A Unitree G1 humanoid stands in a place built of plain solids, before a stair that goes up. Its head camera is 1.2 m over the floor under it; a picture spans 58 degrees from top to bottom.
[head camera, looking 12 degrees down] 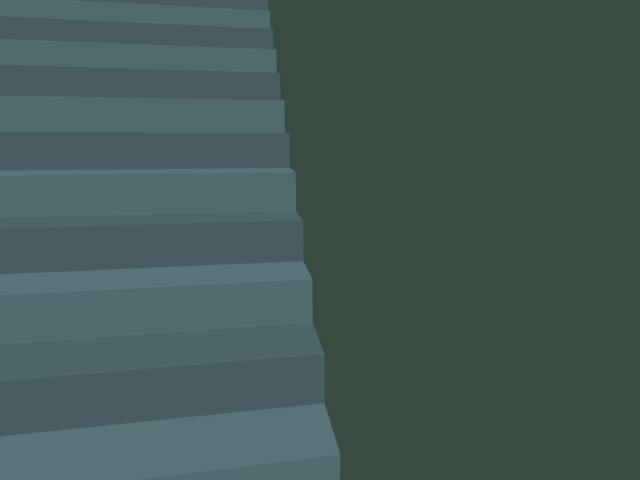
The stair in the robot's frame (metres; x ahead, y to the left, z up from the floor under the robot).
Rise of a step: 0.18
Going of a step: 0.24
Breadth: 2.08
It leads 10 degrees to the left of straight ahead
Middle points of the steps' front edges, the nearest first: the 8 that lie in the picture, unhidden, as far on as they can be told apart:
1.37 0.95 0.73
1.61 1.00 0.91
1.85 1.04 1.09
2.09 1.08 1.27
2.33 1.12 1.45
2.56 1.16 1.64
2.80 1.21 1.82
3.04 1.25 2.00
